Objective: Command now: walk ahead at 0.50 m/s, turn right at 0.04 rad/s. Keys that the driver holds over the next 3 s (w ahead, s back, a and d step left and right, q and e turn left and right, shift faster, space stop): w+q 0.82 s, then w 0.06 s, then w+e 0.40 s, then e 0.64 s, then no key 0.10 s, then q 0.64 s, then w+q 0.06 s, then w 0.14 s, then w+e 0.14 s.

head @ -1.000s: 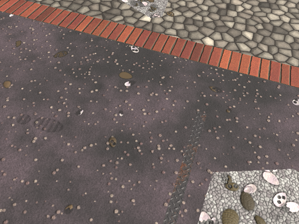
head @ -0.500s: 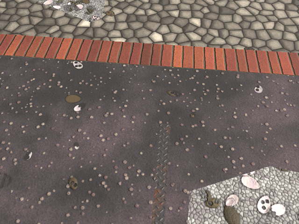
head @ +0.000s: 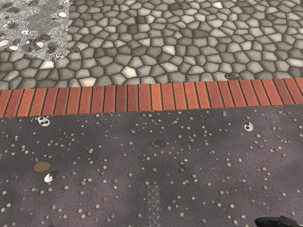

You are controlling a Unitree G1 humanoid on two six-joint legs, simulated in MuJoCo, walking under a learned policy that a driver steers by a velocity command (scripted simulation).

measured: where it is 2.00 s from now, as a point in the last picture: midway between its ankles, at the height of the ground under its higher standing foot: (120, 147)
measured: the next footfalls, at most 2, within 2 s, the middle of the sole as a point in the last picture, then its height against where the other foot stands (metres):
left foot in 0.02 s outside the picture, level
right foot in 0.52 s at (182, 226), level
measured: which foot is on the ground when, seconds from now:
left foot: up 0.00-0.00, down 0.02-0.52, up 0.54-1.00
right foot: down 0.00-0.04, up 0.06-0.50, down 0.52-1.00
